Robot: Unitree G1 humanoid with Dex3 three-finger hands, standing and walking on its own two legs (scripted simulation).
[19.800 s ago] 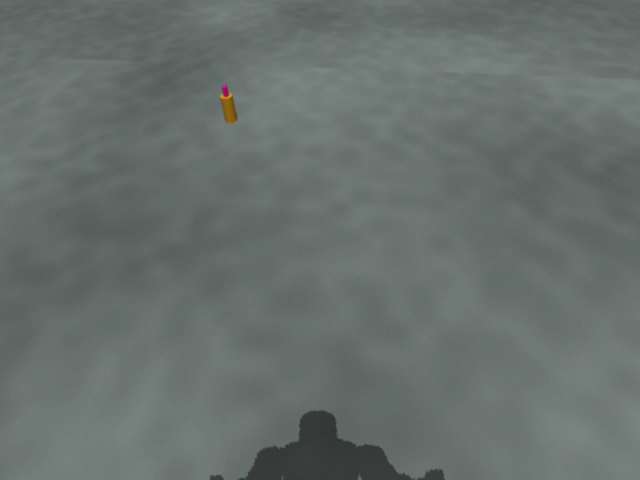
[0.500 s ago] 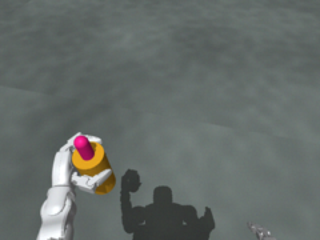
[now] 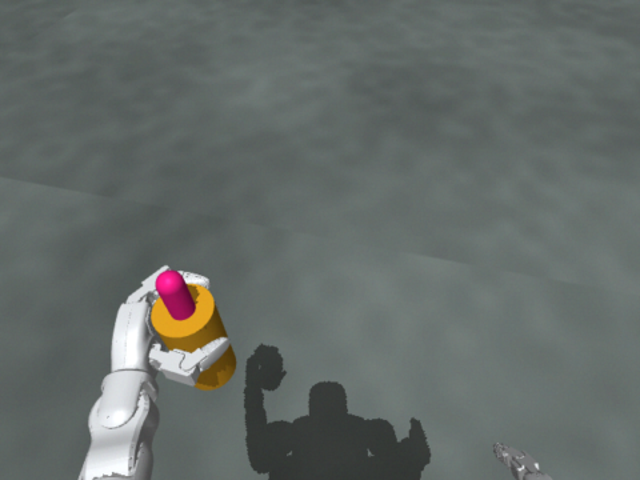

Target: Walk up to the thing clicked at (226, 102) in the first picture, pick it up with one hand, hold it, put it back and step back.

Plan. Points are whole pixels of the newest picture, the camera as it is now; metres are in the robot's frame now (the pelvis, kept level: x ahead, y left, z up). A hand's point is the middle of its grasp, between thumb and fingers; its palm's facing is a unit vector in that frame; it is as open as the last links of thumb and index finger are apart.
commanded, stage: hold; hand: left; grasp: from the side
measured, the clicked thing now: (192, 328) +0.32 +0.17 +0.03
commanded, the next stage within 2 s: crouch in 1.78 s
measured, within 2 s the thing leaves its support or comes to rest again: neither
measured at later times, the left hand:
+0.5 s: hand (191, 332) +0.31 +0.17 +0.03, palm faces +0.06 -1.00 -0.02, open 9.8 cm
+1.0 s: hand (188, 328) +0.32 +0.17 +0.03, palm faces +0.05 -1.00 -0.01, open 9.8 cm
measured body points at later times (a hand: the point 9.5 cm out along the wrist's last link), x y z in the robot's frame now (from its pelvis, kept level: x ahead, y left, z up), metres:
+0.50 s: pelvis +0.00 +0.00 +0.00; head +0.04 +0.01 +0.45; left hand +0.30 +0.22 +0.04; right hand +0.12 -0.24 -0.11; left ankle +0.02 +0.13 -0.70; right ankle -0.01 -0.12 -0.70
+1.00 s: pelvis +0.00 +0.00 +0.00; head +0.04 +0.01 +0.45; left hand +0.31 +0.22 +0.04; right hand +0.12 -0.24 -0.11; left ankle +0.02 +0.13 -0.70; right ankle -0.01 -0.12 -0.70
